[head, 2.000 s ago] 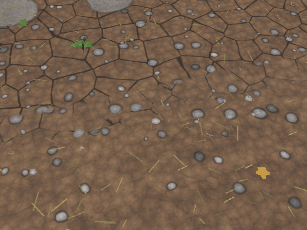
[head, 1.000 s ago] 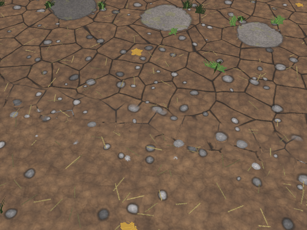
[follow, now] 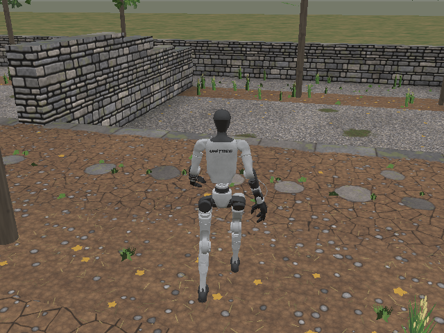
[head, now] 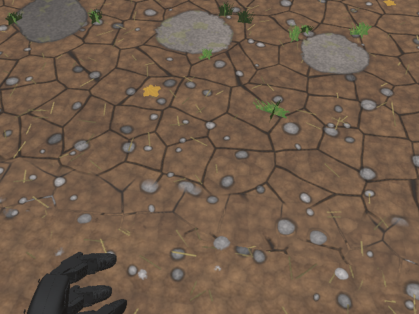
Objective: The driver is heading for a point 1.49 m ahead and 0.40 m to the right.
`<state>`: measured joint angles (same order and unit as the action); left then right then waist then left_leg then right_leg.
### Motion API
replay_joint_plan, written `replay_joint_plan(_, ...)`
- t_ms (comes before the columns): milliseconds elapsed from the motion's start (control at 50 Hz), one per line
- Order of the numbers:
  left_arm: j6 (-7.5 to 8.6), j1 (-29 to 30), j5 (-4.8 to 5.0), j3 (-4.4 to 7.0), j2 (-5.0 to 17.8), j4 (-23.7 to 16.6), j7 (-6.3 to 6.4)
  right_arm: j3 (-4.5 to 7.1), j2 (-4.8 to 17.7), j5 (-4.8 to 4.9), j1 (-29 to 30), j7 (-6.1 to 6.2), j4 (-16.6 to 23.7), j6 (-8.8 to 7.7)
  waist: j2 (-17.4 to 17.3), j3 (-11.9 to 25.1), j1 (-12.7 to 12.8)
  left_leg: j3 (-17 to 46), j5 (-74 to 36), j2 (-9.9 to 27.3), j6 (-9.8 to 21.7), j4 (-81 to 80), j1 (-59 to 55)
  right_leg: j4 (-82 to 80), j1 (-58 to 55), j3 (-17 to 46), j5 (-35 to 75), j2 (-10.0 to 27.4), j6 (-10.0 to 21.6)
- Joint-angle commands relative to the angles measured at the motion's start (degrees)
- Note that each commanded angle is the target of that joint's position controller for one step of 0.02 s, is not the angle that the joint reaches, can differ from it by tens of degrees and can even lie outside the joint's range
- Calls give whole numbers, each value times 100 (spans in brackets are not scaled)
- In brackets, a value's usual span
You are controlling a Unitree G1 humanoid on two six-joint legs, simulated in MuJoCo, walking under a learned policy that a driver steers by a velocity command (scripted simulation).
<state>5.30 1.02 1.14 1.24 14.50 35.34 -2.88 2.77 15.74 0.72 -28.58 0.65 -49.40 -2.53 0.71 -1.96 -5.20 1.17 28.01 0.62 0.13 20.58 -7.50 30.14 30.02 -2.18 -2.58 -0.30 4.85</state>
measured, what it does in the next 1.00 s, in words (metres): walks ahead: left foot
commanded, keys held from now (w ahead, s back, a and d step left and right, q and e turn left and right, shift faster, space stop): w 0.98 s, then w+e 0.02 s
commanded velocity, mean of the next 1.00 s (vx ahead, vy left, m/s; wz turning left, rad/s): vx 0.49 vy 0.00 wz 0.00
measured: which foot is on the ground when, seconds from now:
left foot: down 0.00-0.00, up 0.02-0.52, down 0.54-1.00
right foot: down 0.00-0.56, up 0.58-1.00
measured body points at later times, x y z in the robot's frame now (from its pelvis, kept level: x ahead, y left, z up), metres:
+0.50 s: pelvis +0.28 +0.00 +0.02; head +0.31 +0.01 +0.47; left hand +0.27 +0.29 -0.11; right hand +0.51 -0.22 -0.06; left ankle +0.44 +0.13 -0.70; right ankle +0.14 -0.10 -0.71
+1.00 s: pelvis +0.55 +0.01 +0.02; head +0.58 +0.00 +0.47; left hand +0.78 +0.23 -0.06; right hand +0.55 -0.28 -0.10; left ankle +0.44 +0.12 -0.71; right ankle +0.73 -0.13 -0.69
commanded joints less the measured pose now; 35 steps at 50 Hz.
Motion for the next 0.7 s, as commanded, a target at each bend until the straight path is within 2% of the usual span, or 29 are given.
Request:
replay_joint_plan(20,-19,-2604,-148,595,1827,319,130,-83,-33,-90,-524,-4,604,-128,1365,2452,997,122,-794,-299,37,4845,3927,-262,-5628,3548,-1415,2102,1435)
replay_joint_plan(40,-27,-2659,-98,477,1281,356,119,-2,431,50,-376,-50,448,-260,1313,2679,1201,885,365,-358,82,5591,4574,-1370,-5526,4973,-2549,2237,1496)
replay_joint_plan(60,-26,-2134,-64,390,1044,351,143,129,841,220,406,-76,663,-312,895,1414,1125,677,-35,-7,125,5788,5113,-1485,-4603,4017,-2617,2046,1160)
replay_joint_plan(80,-29,-1723,-63,348,924,324,148,110,842,194,847,-57,781,-349,333,824,954,479,-602,299,170,5509,4965,-1570,-3619,3201,-2039,1825,993)
replay_joint_plan(100,-14,-1447,-118,311,808,322,125,116,765,86,1036,-31,799,-346,86,469,752,394,-959,498,158,5183,4725,-1690,-2819,2615,-1350,1572,911)
replay_joint_plan(120,26,-1286,-195,279,689,317,105,134,698,35,909,-23,760,-292,237,386,519,453,-1225,680,161,4947,4336,-1851,-2298,2187,-917,1350,853)
replay_joint_plan(140,63,-1208,-193,276,636,345,92,119,591,30,758,-19,696,-225,366,403,401,445,-1347,738,132,4813,4077,-2022,-2013,1961,-761,1241,878)
replay_joint_plan(180,153,-1253,-131,286,656,476,81,95,453,2,716,3,663,-117,346,297,306,362,-1470,792,42,4529,4032,-2236,-1687,1572,-410,1178,979)
replay_joint_plan(260,141,-1575,-104,331,874,705,169,62,418,-85,1612,10,954,-137,161,-66,505,297,-2603,849,-135,3232,4634,-2437,-1787,1098,17,1079,951)
replay_joint_plan(340,58,-2007,-29,351,1061,894,228,-21,266,-39,2457,-98,1156,-252,103,-175,864,44,-3584,590,-117,1754,4344,-2405,-2042,715,136,973,739)
replay_joint_plan(400,-36,-2363,-1,355,1117,1087,237,-37,294,14,2968,-206,1352,-297,105,-283,1055,24,-3499,477,-44,1240,4484,-2188,-2640,774,173,1190,738)
replay_joint_plan(440,-119,-2491,1,364,1145,1186,259,-29,345,24,3183,-284,1485,-325,149,-294,1060,40,-3103,406,75,995,4601,-1934,-3118,859,437,1379,689)
replay_joint_plan(480,-191,-2477,6,389,1216,1237,289,0,446,21,3086,-336,1512,-344,261,-169,921,-14,-2613,295,227,814,4346,-1615,-3455,906,1022,1497,586)
replay_joint_plan(500,-218,-2400,3,403,1276,1232,302,43,548,14,2836,-337,1462,-352,353,6,754,-128,-2380,155,323,752,3906,-1298,-3522,862,1796,1464,518)
replay_joint_plan(520,-251,-2274,-3,396,1295,1217,313,139,712,1,2232,-314,1301,-358,362,396,385,-312,-2404,-35,476,575,3004,-569,-3436,674,2740,1273,403)
replay_joint_plan(540,-259,-2252,-54,322,1137,1156,330,279,1023,-22,1282,-256,1043,-353,261,1096,-34,-171,-2607,133,708,709,1480,603,-2829,439,2713,972,220)
replay_joint_plan(560,-172,-2676,-134,139,616,932,306,418,1616,-161,426,-201,933,-333,-699,2149,-81,1929,-2477,1635,1466,904,-974,2804,-745,132,759,326,-150)
replay_joint_plan(580,-55,-2892,-81,52,391,1027,271,387,1417,-49,201,-210,815,-290,-1636,2705,-50,4002,-1598,2293,2022,51,-1821,4127,666,579,-2899,-360,-336)
replay_joint_plan(600,42,-2415,64,212,1025,931,231,248,1009,-7,459,-201,856,-265,-1105,1964,-155,3571,-1092,2101,1739,-182,-1343,4583,1300,970,-2852,5,-269)
replay_joint_plan(620,94,-1898,146,227,1077,763,211,195,858,-22,844,-176,914,-244,-799,1245,-50,2729,-1300,1877,1535,-291,-540,4485,1434,777,-2372,296,-227)
replay_joint_plan(640,98,-1651,73,216,996,704,223,153,748,-58,1198,-189,926,-244,-397,727,138,2164,-1811,1627,1432,-500,303,4089,1298,635,-1929,523,-258)
replay_joint_plan(660,51,-1628,-17,253,964,720,239,107,583,-95,1426,-203,954,-272,-396,491,323,1781,-2204,1415,1350,-696,866,3729,1006,653,-1624,705,-295)
replay_joint_plan(680,-11,-1782,-31,241,857,760,231,98,561,-124,1540,-215,956,-292,-517,421,484,1581,-2398,1310,1349,-878,1240,3597,692,651,-1443,772,-349)
replay_joint_plan(700,-71,-1910,-41,218,732,813,235,113,575,-104,1567,-226,927,-328,-533,411,567,1411,-2601,1254,1403,-1029,1463,3489,522,614,-1349,790,-411)
Velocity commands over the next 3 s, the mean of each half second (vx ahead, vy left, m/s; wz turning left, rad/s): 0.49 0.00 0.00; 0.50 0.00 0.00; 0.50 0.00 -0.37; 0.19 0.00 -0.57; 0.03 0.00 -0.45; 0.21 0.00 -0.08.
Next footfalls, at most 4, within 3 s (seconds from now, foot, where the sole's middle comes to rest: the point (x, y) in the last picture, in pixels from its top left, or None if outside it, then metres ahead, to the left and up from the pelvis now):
0.54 left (162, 307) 0.48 0.12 -0.75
1.06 right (231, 218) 0.77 -0.12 -0.75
1.56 left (182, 153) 1.07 0.04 -0.75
2.02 right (248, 170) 0.96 -0.21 -0.75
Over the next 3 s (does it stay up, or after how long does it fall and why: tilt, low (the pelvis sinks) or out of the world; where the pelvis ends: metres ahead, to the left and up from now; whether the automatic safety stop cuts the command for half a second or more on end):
stays up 1.04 -0.16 0.03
